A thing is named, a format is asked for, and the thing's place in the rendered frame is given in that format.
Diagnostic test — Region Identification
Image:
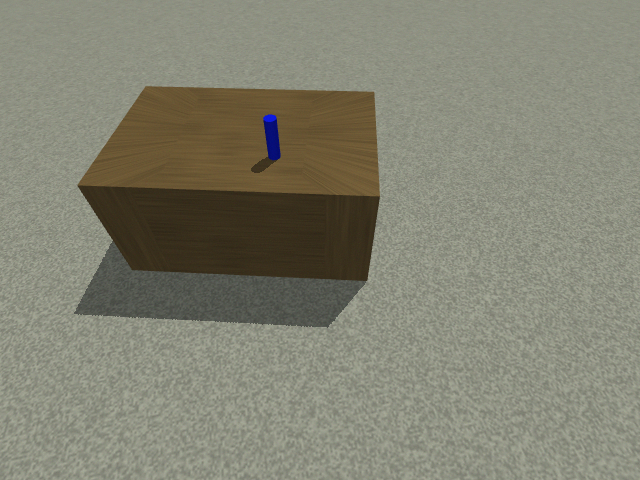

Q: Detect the can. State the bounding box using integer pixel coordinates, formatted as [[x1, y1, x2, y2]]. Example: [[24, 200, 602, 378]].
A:
[[263, 115, 281, 160]]

